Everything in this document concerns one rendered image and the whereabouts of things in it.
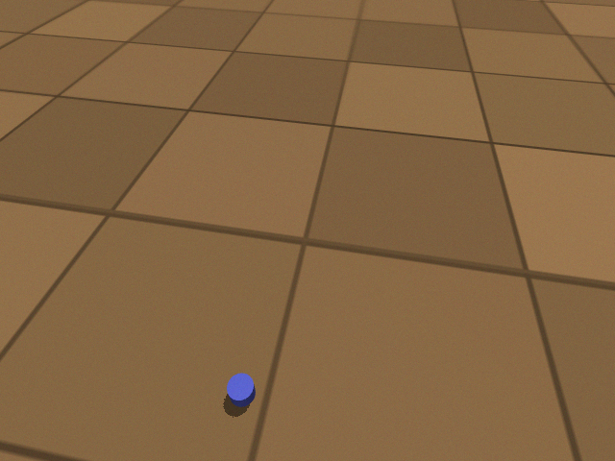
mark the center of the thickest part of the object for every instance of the tin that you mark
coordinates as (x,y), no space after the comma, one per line
(241,390)

